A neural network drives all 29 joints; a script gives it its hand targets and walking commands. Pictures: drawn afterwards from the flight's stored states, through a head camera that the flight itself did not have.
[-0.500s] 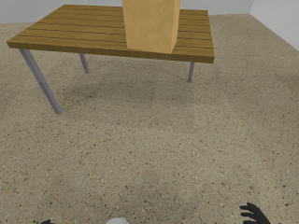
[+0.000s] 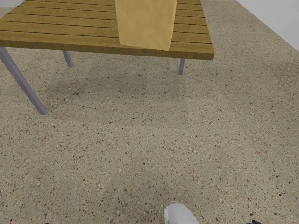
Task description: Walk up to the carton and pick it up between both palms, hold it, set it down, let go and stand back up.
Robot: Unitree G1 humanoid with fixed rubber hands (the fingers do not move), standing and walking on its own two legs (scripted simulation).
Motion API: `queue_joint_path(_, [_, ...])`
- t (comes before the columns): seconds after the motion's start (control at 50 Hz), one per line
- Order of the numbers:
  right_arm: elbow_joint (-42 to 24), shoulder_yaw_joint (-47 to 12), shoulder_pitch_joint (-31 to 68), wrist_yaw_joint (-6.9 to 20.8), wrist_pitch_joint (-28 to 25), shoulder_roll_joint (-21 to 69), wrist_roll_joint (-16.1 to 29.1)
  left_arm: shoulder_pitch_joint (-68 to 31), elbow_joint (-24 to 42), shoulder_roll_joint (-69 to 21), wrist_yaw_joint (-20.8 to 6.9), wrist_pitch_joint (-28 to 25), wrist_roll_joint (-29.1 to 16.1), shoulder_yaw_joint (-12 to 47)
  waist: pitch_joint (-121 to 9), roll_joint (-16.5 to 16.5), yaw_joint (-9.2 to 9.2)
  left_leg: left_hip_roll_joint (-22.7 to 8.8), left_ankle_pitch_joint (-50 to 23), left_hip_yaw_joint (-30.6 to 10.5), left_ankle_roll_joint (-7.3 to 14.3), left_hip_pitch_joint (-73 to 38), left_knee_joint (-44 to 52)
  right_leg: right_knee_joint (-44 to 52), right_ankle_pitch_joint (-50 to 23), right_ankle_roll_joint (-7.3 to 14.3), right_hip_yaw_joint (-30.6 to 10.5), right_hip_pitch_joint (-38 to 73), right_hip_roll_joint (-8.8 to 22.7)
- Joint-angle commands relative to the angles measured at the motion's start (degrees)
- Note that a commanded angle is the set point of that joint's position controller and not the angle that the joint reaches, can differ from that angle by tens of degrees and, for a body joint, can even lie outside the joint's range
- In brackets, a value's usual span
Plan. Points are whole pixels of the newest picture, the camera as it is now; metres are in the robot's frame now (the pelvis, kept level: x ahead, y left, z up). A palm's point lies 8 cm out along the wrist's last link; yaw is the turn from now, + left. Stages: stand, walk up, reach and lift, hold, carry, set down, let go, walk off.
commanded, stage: walk up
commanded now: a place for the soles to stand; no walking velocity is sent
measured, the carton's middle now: (147, 12) +1.02 +0.03 +0.09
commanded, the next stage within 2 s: none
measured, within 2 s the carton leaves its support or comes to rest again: neither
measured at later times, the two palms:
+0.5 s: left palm out of the picture +0.14 +0.29 -0.08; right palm out of the picture +0.09 -0.32 -0.11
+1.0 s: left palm (41, 191) +0.22 +0.32 -0.08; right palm out of the picture +0.09 -0.29 -0.10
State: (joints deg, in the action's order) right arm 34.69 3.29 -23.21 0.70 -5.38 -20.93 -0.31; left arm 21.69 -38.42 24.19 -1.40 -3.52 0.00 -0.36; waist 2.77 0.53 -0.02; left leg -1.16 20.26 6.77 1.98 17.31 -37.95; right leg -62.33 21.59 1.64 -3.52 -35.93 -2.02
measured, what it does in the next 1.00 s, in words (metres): walks ahead: right foot, then left foot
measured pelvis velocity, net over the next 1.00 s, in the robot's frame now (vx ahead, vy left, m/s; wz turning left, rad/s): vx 0.10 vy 0.02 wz -0.13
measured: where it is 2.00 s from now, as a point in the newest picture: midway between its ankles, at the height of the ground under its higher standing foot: (143, 204)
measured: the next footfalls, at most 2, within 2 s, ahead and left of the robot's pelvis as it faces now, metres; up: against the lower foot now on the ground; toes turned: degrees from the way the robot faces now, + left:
right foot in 0.12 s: +0.16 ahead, -0.12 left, +0.00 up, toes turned -2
left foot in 0.58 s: +0.13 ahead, +0.13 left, +0.00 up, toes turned -3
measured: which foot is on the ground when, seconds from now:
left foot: down 0.00-0.14, up 0.16-0.56, down 0.58-1.00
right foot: up 0.00-0.10, down 0.12-0.60, up 0.62-1.00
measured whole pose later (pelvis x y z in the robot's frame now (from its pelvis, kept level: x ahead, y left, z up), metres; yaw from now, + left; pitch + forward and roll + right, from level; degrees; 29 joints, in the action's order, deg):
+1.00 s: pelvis +0.10 +0.02 -0.01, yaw -8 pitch +1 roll +0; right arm 37.2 4.4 -26.3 2.3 -3.6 -23.1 -0.3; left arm 21.3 -38.8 25.1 -1.9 -4.7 0.0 -0.4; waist 2.1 -1.8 1.0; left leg -1.3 24.9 5.0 2.0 18.6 -42.6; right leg -45.6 21.5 0.9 -2.9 -29.9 -0.7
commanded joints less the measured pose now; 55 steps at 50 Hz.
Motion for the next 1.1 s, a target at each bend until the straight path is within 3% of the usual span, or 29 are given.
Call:
queue_joint_path(0.0, [-2.9,5.7,1.5,-0.1,-1.0,-18.0,-0.8,-4.8,3.8,8.8,-1.1,-1.8,0.6,-5.2,1.1,-7.3,2.76,-19.0,-3.4,-13.2,11.9,-9.1,18.5,17.3,-6.8,0.1,2.0,-1.4,7.8])
queue_joint_path(0.06, [-3.2,5.7,4.3,0.4,0.1,-17.6,-1.0,3.0,0.5,9.0,-0.8,-3.1,1.5,-5.9,-7.6,-6.4,-0.35,-17.2,-7.5,-9.1,10.3,-6.5,7.3,29.5,-8.6,1.2,6.6,16.7,5.0])
queue_joint_path(0.1, [-2.4,3.7,1.3,0.4,0.8,-11.1,-1.3,11.4,-2.3,13.6,0.5,-4.2,1.5,-8.3,-12.7,5.3,-4.3,-9.4,-7.3,-3.1,5.1,2.3,-15.6,34.8,-5.2,1.4,-1.2,34.2,2.7])
queue_joint_path(0.12, [-2.7,1.9,-1.6,0.8,1.1,-7.1,-0.7,9.7,-0.7,17.3,1.3,-4.1,1.6,-9.1,-12.3,16.1,-2.56,-3.5,8.1,-1.1,1.5,13.2,-25.1,39.9,8.3,3.7,-22.2,36.3,13.4])
queue_joint_path(0.14, [-2.4,2.8,1.1,1.1,2.1,-11.3,-0.3,9.4,-0.1,19.4,1.6,-3.8,1.1,-9.2,-6.4,14.7,-3.63,1.6,11.7,-4.4,-0.6,24.9,-30.8,49.6,26.8,8.5,-44.2,33.0,20.5])
queue_joint_path(0.16, [-2.4,3.8,5.7,1.0,3.3,-16.8,-1.1,7.0,0.5,19.8,1.8,-3.5,0.9,-9.3,-1.4,7.3,-3.68,-1.2,13.6,-8.7,0.2,25.7,-32.5,51.5,39.8,11.9,-46.2,24.3,22.5])
queue_joint_path(0.2, [-0.1,5.0,4.9,1.5,3.5,-18.4,-0.6,0.7,1.2,18.8,1.8,-2.9,0.7,-8.7,9.9,6.9,-1.36,-3.3,10.6,-10.3,0.0,25.3,-30.4,52.9,38.4,10.8,-39.4,13.9,19.8])
queue_joint_path(0.22, [0.9,5.4,3.9,1.6,3.8,-17.8,-0.2,2.0,0.7,19.0,1.9,-3.1,0.4,-8.7,11.8,3.7,-0.76,-4.0,6.1,-10.9,0.1,22.0,-29.4,53.4,35.1,6.5,-35.6,10.5,18.0])
queue_joint_path(0.26, [2.1,5.7,-1.0,2.1,4.1,-16.7,0.0,-0.9,0.9,18.4,1.5,-2.9,0.5,-8.5,10.0,7.0,2.26,-3.2,2.3,-9.4,0.7,15.9,-26.9,54.0,33.4,4.6,-29.5,7.1,14.9])
queue_joint_path(0.32, [2.7,6.3,-2.9,2.5,4.7,-16.9,-0.1,-0.1,1.8,18.5,1.4,-3.0,0.2,-8.8,5.7,7.9,1.0,-2.7,1.1,-8.0,-0.1,13.6,-25.0,53.0,32.1,4.2,-26.3,10.3,12.9])
queue_joint_path(0.36, [2.3,6.1,-0.7,2.4,4.6,-16.7,-0.5,1.0,1.4,17.9,1.4,-3.1,0.4,-8.7,6.9,4.9,0.12,-3.3,0.8,-7.9,-0.1,15.9,-25.2,52.4,33.2,5.7,-27.7,11.2,13.7])
queue_joint_path(0.4, [2.0,6.5,0.1,2.3,4.8,-17.9,-0.3,2.1,1.3,19.5,1.5,-2.9,0.8,-9.0,3.3,8.3,-0.73,-2.3,7.0,-7.9,-0.1,16.4,-21.9,51.1,35.1,6.5,-28.8,16.1,15.0])
queue_joint_path(0.5, [2.1,7.0,-1.1,2.3,3.6,-17.4,-0.8,0.0,1.0,20.2,0.9,-1.8,1.6,-8.7,4.2,8.0,1.13,-2.5,15.6,-5.0,2.6,7.5,-10.5,47.2,31.1,12.3,-28.2,8.0,16.4])
queue_joint_path(0.52, [3.3,7.7,-6.0,2.3,3.4,-17.7,-0.8,-3.0,1.8,20.4,1.0,-1.5,1.3,-8.7,1.8,10.1,3.61,-1.5,15.1,-3.3,3.7,1.8,-7.2,44.9,29.3,11.8,-25.4,5.2,15.8])
queue_joint_path(0.54, [5.7,8.0,-12.4,2.1,2.9,-17.8,-0.8,-8.0,2.8,19.6,1.3,-1.2,1.8,-8.4,-1.1,6.6,8.23,-1.6,9.4,-4.7,5.5,-11.9,-0.2,38.9,27.6,8.7,-21.3,-4.6,13.6])
queue_joint_path(0.56, [8.1,8.9,-20.5,1.6,2.1,-18.4,-1.8,-11.2,4.2,14.7,1.3,-0.8,1.9,-7.0,0.2,-5.3,13.77,-0.7,14.2,-4.8,6.7,-24.4,9.4,23.4,23.4,3.4,-7.6,-17.0,6.0])
queue_joint_path(0.58, [6.7,9.7,-21.8,1.0,1.4,-23.4,-2.6,-9.6,5.2,6.3,1.7,-0.9,0.5,-4.9,1.4,-27.9,14.3,-15.4,35.4,-37.9,8.4,-23.8,22.1,-2.7,16.2,1.1,0.6,-27.2,-5.7])
queue_joint_path(0.6, [4.0,9.5,-10.5,0.5,1.5,-25.3,-2.1,-10.8,5.0,12.3,2.1,-0.9,0.6,-6.6,5.0,-13.9,9.49,-24.2,45.6,-53.4,10.7,-13.6,32.5,-7.2,9.4,-0.7,-1.8,-28.7,-4.3])
queue_joint_path(0.64, [0.8,8.3,-1.6,0.1,0.7,-22.5,-1.6,-7.1,1.7,15.9,1.0,-1.8,0.8,-6.8,9.2,-1.5,3.93,-22.0,40.9,-45.2,7.2,-5.0,31.4,-4.6,-1.3,0.0,-4.6,-18.8,0.4])
queue_joint_path(0.72, [0.6,7.1,-2.4,0.2,-0.2,-19.2,-1.7,0.8,-1.6,12.9,-0.2,-1.8,0.5,-6.8,1.2,-7.8,3.2,-13.6,19.1,-27.2,6.9,-10.8,22.5,1.1,-4.8,-1.3,0.4,-10.4,2.2])
queue_joint_path(0.8, [0.0,7.1,-3.0,0.4,0.2,-20.4,-0.8,-1.9,-0.5,11.8,-0.6,-1.3,0.5,-5.9,-0.1,-11.1,3.9,-13.4,21.5,-22.8,9.3,-10.2,21.4,9.3,-6.5,-1.6,3.2,-8.7,3.8])
queue_joint_path(0.84, [0.9,7.1,-4.2,0.5,0.7,-20.7,-0.5,-3.4,0.1,12.8,-0.5,-1.3,1.0,-6.0,0.1,-7.9,5.39,-15.4,21.6,-24.7,9.6,-12.6,21.5,11.4,-6.2,-2.0,3.5,-8.9,4.1])
queue_joint_path(0.92, [0.2,6.9,-4.1,0.9,0.9,-20.8,-0.4,-6.5,0.8,12.1,-0.4,-3.2,1.0,-5.3,-1.7,-7.7,5.61,-15.4,5.6,-19.6,13.0,-11.7,13.5,23.4,-1.1,-0.8,6.1,-0.8,4.0])
queue_joint_path(0.98, [-1.1,5.1,-1.9,1.2,1.5,-15.9,-0.3,4.1,-1.9,12.4,1.1,-4.3,1.2,-6.4,-9.4,-2.2,-1.24,-9.7,-15.3,-10.2,7.1,-3.6,-4.7,34.9,-9.0,1.2,7.6,25.1,-0.1])
queue_joint_path(1.0, [-1.9,3.7,-2.5,0.8,1.4,-12.5,-0.4,8.7,-2.8,14.3,1.8,-4.8,1.9,-7.6,-12.8,4.4,-3.89,-7.6,-16.2,-8.2,5.3,5.5,-18.8,33.2,-7.1,3.1,0.1,35.8,3.3])
queue_joint_path(1.02, [-2.3,2.7,-3.5,1.0,1.3,-8.7,-0.4,11.6,-2.8,18.8,2.1,-4.5,1.7,-9.0,-13.3,12.8,-4.21,-2.6,6.1,-5.2,2.0,20.1,-29.3,34.1,-1.1,7.1,-21.1,43.6,14.8])
queue_joint_path(1.04, [-2.1,3.1,-1.3,1.0,2.2,-12.2,-0.1,11.0,-1.5,20.8,2.7,-4.3,0.8,-9.1,-9.3,12.3,-4.45,1.6,13.7,-6.0,-0.1,29.8,-32.6,43.8,13.2,12.7,-41.6,41.5,22.5])
queue_joint_path(1.06, [-1.8,4.5,2.6,0.5,2.4,-17.7,-1.2,8.4,-1.2,21.1,2.5,-3.6,0.5,-9.1,-2.3,8.5,-3.92,-1.0,14.6,-10.7,0.7,32.7,-32.1,44.7,18.0,17.4,-46.4,34.3,25.5])
queue_joint_path(1.08, [-1.2,5.0,4.5,0.5,2.2,-19.7,-1.2,5.0,-0.3,21.6,2.6,-3.6,0.3,-9.1,2.3,3.5,-3.55,-3.4,13.6,-12.1,0.5,31.5,-30.4,45.3,19.5,17.1,-43.8,29.1,25.4])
